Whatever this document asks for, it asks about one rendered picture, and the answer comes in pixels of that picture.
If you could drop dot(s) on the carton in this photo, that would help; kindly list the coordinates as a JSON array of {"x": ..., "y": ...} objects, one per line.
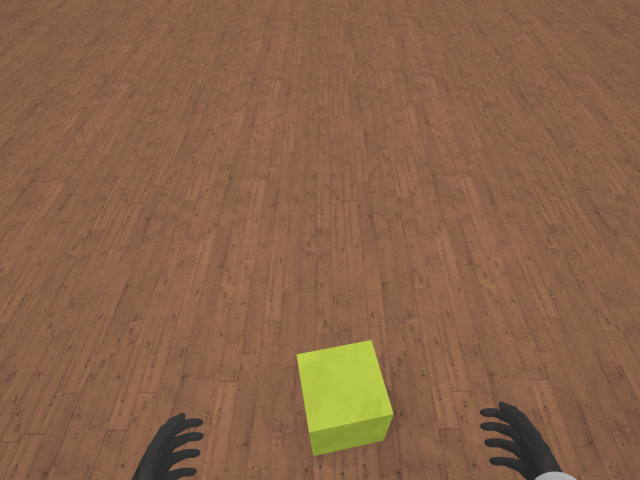
[{"x": 345, "y": 397}]

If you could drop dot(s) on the left robot hand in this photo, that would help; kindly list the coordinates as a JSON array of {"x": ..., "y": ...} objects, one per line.
[{"x": 158, "y": 458}]

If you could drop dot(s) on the right robot hand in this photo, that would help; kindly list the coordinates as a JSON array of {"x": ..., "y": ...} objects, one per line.
[{"x": 535, "y": 455}]

